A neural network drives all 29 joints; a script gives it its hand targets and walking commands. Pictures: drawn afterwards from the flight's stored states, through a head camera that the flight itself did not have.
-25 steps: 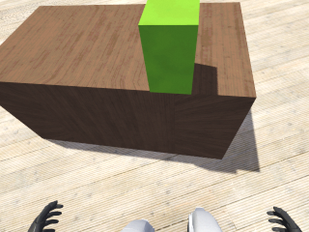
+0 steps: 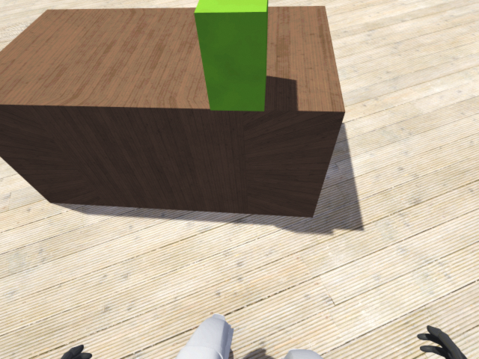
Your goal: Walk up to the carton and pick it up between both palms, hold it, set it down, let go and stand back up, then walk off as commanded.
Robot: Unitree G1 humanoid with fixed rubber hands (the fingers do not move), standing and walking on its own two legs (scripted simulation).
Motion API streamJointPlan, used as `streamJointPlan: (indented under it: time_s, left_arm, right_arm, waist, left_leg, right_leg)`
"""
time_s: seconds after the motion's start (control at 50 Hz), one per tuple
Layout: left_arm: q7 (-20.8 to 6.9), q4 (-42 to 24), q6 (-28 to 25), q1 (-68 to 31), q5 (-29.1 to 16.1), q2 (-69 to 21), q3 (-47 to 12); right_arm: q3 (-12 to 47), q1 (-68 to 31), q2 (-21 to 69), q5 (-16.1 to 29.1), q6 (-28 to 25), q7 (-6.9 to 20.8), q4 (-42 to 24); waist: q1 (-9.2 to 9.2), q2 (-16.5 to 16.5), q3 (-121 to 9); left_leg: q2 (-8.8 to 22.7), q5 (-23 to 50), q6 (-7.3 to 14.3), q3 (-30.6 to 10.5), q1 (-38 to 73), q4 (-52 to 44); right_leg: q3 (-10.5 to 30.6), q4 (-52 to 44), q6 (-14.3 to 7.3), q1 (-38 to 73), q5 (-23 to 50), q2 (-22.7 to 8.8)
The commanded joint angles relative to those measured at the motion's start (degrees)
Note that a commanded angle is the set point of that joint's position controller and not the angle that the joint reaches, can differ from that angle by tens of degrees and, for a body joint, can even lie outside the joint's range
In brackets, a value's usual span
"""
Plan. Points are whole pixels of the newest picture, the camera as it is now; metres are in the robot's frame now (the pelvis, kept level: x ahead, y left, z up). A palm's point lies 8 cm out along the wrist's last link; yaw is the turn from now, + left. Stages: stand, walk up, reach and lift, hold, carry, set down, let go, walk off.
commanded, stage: walk off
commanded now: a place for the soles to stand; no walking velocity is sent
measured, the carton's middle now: (237, 50) +0.89 +0.04 +0.04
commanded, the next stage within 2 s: none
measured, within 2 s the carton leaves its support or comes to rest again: neither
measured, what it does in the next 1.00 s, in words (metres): walks backwards: left foot, then right foot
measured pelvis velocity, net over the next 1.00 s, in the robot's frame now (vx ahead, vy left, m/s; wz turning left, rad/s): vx -0.36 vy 0.07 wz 0.06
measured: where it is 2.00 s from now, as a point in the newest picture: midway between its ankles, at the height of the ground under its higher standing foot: outside the picture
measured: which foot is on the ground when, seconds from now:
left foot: up 0.00-0.28, down 0.30-0.60, up 0.62-0.88, down 0.90-1.00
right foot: down 0.00-0.34, up 0.36-0.56, down 0.58-0.92, up 0.94-1.00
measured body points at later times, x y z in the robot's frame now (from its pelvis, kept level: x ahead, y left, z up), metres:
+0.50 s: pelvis -0.21 +0.04 +0.00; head -0.17 +0.03 +0.44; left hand -0.10 +0.38 -0.09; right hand -0.10 -0.28 -0.11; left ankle -0.15 +0.17 -0.70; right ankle -0.17 -0.08 -0.65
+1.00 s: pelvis -0.36 +0.07 +0.01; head -0.39 +0.06 +0.46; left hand -0.26 +0.42 -0.07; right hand -0.35 -0.27 -0.11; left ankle -0.35 +0.18 -0.70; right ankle -0.26 -0.05 -0.66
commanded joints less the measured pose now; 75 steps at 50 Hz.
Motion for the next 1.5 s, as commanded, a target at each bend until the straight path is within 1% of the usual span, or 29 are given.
streamJointPlan:
  time_s: [0.0, 0.16, 0.28, 0.3, 0.32, 0.34, 0.36, 0.42, 0.48, 0.54, 0.56, 0.6, 0.62, 0.68, 0.74, 0.82, 0.86, 0.88, 0.9, 0.92, 0.94, 1.02, 1.16, 1.22, 1.26, 1.28, 1.32, 1.38, 1.48]
  left_arm:
    - [1.69, -6.58, -2.13, -6.37, -0.72, 16.36, 4.04]
    - [2.41, -6.7, -1.37, 5.02, -0.99, 14.97, 4.62]
    - [2.47, -6.78, 0.01, -1.13, -1.4, 16.05, 4.06]
    - [2.6, -6.04, -0.01, -3.77, -1.56, 14.49, 3.81]
    - [2.76, -6.75, 0.39, -6.84, -2.31, 11.6, 3.58]
    - [3.71, -6.57, -0.01, -7.68, -1.36, 15.31, 4.62]
    - [3.68, -4.68, -0.45, -4.75, -1.35, 16.56, 4.74]
    - [2.37, -2.69, 0.39, -0.8, -1.99, 14.07, 4.5]
    - [2.13, -4.76, -0.76, -2.03, -3.01, 13.45, 4.11]
    - [0.87, -1.43, -1.3, 3.51, -1.76, 11.48, 4.7]
    - [0.47, 1.11, -2.07, 6.7, -0.79, 11.89, 4.53]
    - [0.5, -0.13, -3.14, 4.07, 0.07, 16.52, 5.27]
    - [0.88, -0.78, -3.04, 0.09, 0.84, 20.85, 6.2]
    - [0.9, -1.5, -3.53, -6.38, -0.34, 16.66, 4.85]
    - [0.71, 0.13, -3.48, -6.81, -0.21, 18.41, 5.85]
    - [-0.36, 0.92, -1.87, -7.59, 1.17, 17.66, 5.21]
    - [-0.42, 1.67, -0.91, -6.32, 0.9, 14.93, 4.61]
    - [-0.3, 1.06, -0.28, -5.13, 1.27, 13.87, 4.48]
    - [-0.16, 0.47, -0.11, -3.61, 0.74, 10.19, 4.09]
    - [0.08, -1.19, -0.65, -4.53, 0.53, 10.99, 3.86]
    - [-0.17, -2.57, -1.74, -6.24, 0.72, 14.94, 4.53]
    - [-2.14, 1.32, -1.18, 4.09, -0.26, 15.43, 6.05]
    - [-3.6, -1.24, -2.6, 2.02, 0.12, 13.62, 5.36]
    - [-2.95, 3.29, -3.69, 9.44, -0.35, 12.56, 5.04]
    - [-1.04, 6.27, -5.18, 22.37, -0.53, 13.61, 5.86]
    - [-0.24, 4.9, -5.65, 21.98, -0.09, 16.4, 6.24]
    - [-0.25, 2.44, -6.28, 11.85, 0.6, 22.46, 6.19]
    - [0.88, 1.46, -7.3, 11.19, -0.54, 22.57, 5.04]
    - [0.76, 2.92, -7.03, 7.45, -0.38, 22.08, 4.94]
  right_arm:
    - [-3.09, 3.69, -9.39, 0.83, -0.97, -0.73, -3.2]
    - [-1.98, 1.53, -8.84, 0.11, -0.74, 0.34, -5.1]
    - [-2.72, 13.72, -9.5, 0.26, -1.44, 1.74, -0.92]
    - [-3.11, 15.17, -10.0, -0.49, -1.82, 1.76, -0.52]
    - [-3.46, 12.65, -14.88, -0.69, -1.72, 1.63, -1.1]
    - [-4.22, 9.57, -19.72, -0.36, -1.93, 1.14, -1.54]
    - [-3.59, 4.36, -18.68, -0.48, -2.39, 0.11, -2.55]
    - [-2.07, -7.96, -12.58, -1.28, -2.18, 0.12, -4.4]
    - [-2.98, -2.27, -13.05, -1.98, -1.56, 0.83, -4.65]
    - [-2.88, -0.87, -13.09, -1.53, -1.02, 0.88, -2.9]
    - [-3.18, 0.23, -11.09, -1.54, -0.72, 1.12, -2.92]
    - [-2.27, 4.54, -7.07, 0.18, -1.4, 0.39, -1.32]
    - [-2.35, 0.16, -10.81, -0.54, -2.25, -0.14, -1.68]
    - [-3.63, 3.02, -12.87, 0.56, -2.32, 0.55, 2.46]
    - [-3.05, 5.17, -14.04, -0.36, -2.24, 1.47, 3.71]
    - [-2.01, 12.5, -9.78, 0.2, -3.16, 2.16, 7.62]
    - [-2.38, 17.36, -8.74, -0.15, -3.82, 1.6, 9.25]
    - [-2.99, 21.31, -10.49, -0.78, -4.45, 1.59, 10.27]
    - [-2.95, 20.91, -11.71, -1.71, -5.08, 1.1, 8.66]
    - [-3.6, 14.8, -17.4, -1.01, -5.82, 0.38, 7.37]
    - [-2.98, 7.68, -20.38, 0.53, -6.49, 0.41, 6.38]
    - [-2.02, 2.18, -15.52, -1.26, -7.76, 0.52, 4.24]
    - [-3.35, 11.16, -16.3, -1.95, -7.21, 1.83, 2.85]
    - [-3.01, 8.88, -15.16, -1.38, -6.4, 2.71, 1.95]
    - [-1.67, 9.07, -10.91, -1.6, -5.45, 2.89, 1.44]
    - [-0.9, 8.06, -8.39, -0.9, -4.94, 3.15, 0.71]
    - [-1.75, 4.84, -12.19, -0.66, -5.63, 2.87, -1.92]
    - [-2.85, 5.95, -14.77, -0.91, -5.39, 3.68, -1.29]
    - [-2.69, 5.17, -13.55, -0.91, -4.22, 5.63, 0.25]
  waist:
    - [-3.48, -8.65, -5.7]
    - [4.21, -19.34, -13.91]
    - [-3.34, -18.91, -20.41]
    - [-5.57, -11.53, -18.32]
    - [-5.09, 8.32, -15.2]
    - [-5.34, 11.44, -11.52]
    - [-2.94, 6.08, -11.45]
    - [1.89, 3.52, -7.3]
    - [-1.85, 11.29, -4.25]
    - [1.44, 9.22, -7.92]
    - [1.37, 7.25, -11.44]
    - [-0.46, -13.76, -9.43]
    - [1.65, -10.59, -7.45]
    - [-2.55, -10.12, -0.37]
    - [-1.81, -11.01, -1.36]
    - [-3.75, -18.77, -5.97]
    - [-5.64, -13.39, -8.2]
    - [-6.95, -4.8, -8.94]
    - [-7.33, 7.19, -5.09]
    - [-4.89, 8.57, 0.42]
    - [-2.78, 5.41, 3.88]
    - [2.09, 2.05, 2.17]
    - [-2.61, 10.21, 0.78]
    - [1.03, 6.9, -2.15]
    - [6.65, -3.34, -8.73]
    - [6.89, -18.36, -5.59]
    - [2.84, -13.23, -0.62]
    - [0.06, -8.06, -1.53]
    - [0.46, -16.03, 0.12]
  left_leg:
    - [-3.55, -1.8, 1.45, -4.67, 0.99, 20.57]
    - [0.64, -4.68, -0.6, 0.58, -4.06, -1.41]
    - [-0.06, 3.58, 2.95, 8.04, 22.01, -24.43]
    - [2.88, 6.96, 5.32, 0.16, 22.58, -29.45]
    - [17.23, 16.31, 11.41, -22.82, 18.36, -34.61]
    - [25.29, 20.46, 20.95, -37.1, 8.3, -37.13]
    - [26.05, 24.82, 22.07, -37.9, 4.8, -34.55]
    - [16.26, 26.06, 12.71, -9.15, 5.18, -30.34]
    - [14.41, 26.63, 12.58, -9.4, 9.79, -28.43]
    - [13.43, 7.96, 10.88, -10.29, 5.38, -25.47]
    - [9.99, 2.71, 7.51, -7.03, 0.21, -19.38]
    - [-1.98, -5.72, 0.35, -0.63, -9.22, -1.97]
    - [-0.25, -6.57, 0.29, -3.21, -2.38, 3.45]
    - [0.95, 4.31, 0.55, -4.12, 3.3, 9.4]
    - [0.06, 5.05, 0.58, 1.71, 4.58, 11.38]
    - [0.64, -6.0, 3.18, 10.6, 16.6, -12.61]
    - [-0.67, -1.17, 3.59, 14.29, 25.92, -23.45]
    - [0.31, -3.71, 4.68, 9.3, 31.73, -28.17]
    - [9.79, -21.1, 7.65, -13.14, 28.45, -41.12]
    - [25.68, -38.76, 12.83, -38.39, 15.12, -50.67]
    - [31.58, -43.06, 19.89, -44.42, 2.48, -55.36]
    - [18.54, -21.3, 12.06, -12.47, -0.23, -48.85]
    - [19.59, -21.28, 15.61, -12.56, 10.7, -46.86]
    - [14.62, -13.25, 12.53, -5.34, 5.59, -39.91]
    - [8.35, -7.73, 7.73, 1.98, -4.02, -17.29]
    - [1.92, -7.98, 3.79, 7.68, -13.91, -1.8]
    - [6.64, 1.22, 2.02, 2.82, -15.1, 6.91]
    - [8.61, 3.14, 2.91, 3.92, -8.44, 5.6]
    - [8.59, 7.48, 2.12, 7.69, 0.23, -5.23]
  right_leg:
    - [18.47, -18.2, -11.87, -6.49, 31.42, -17.71]
    - [22.84, -13.73, -12.34, 18.74, 37.92, -18.72]
    - [16.07, -11.64, -5.53, -0.53, 30.45, -13.78]
    - [12.34, -4.31, -2.3, -8.39, 16.68, -8.42]
    - [-0.45, 11.51, 1.3, -17.36, -2.81, 3.46]
    - [4.58, 23.06, 0.69, -12.94, -15.64, 4.39]
    - [9.0, 22.42, -0.88, -7.34, -14.39, 0.51]
    - [2.83, 27.5, 0.0, -10.23, -6.0, 2.69]
    - [1.61, 9.85, 0.75, -8.48, -6.71, -1.18]
    - [1.05, -10.89, -2.12, 4.02, -5.18, -1.7]
    - [5.27, -15.56, -3.16, 11.33, -6.3, -2.01]
    - [36.59, -29.36, -4.98, 8.49, -14.52, -18.97]
    - [45.09, -32.01, -12.48, -7.25, -17.29, -26.67]
    - [28.09, -33.01, -6.69, -13.14, -19.24, -19.5]
    - [25.85, -35.38, -6.94, -16.27, -27.65, -19.9]
    - [13.82, -32.22, -8.01, -13.88, -21.16, -16.21]
    - [9.0, -23.83, -6.08, -15.64, -20.14, -13.21]
    - [4.5, -12.23, -4.27, -21.95, -20.75, -10.27]
    - [-1.64, 7.05, -0.7, -30.83, -15.95, -0.72]
    - [-0.35, 19.51, 1.6, -31.07, -8.36, 2.5]
    - [9.55, 20.45, 0.43, -23.51, -4.75, -3.1]
    - [1.3, 25.61, 1.6, -14.02, 4.42, -0.88]
    - [-0.61, 3.29, 0.98, -13.32, -0.65, -7.64]
    - [-6.01, -10.15, -0.99, 2.08, -2.26, -5.89]
    - [-0.9, -21.21, -1.52, 18.72, -3.2, -5.35]
    - [15.39, -28.69, -1.74, 20.5, -13.05, -14.75]
    - [38.16, -38.82, -14.43, 2.92, -27.39, -31.45]
    - [26.44, -33.84, -13.53, 1.16, -11.08, -28.65]
    - [15.04, -30.16, -10.82, -3.42, -11.93, -22.41]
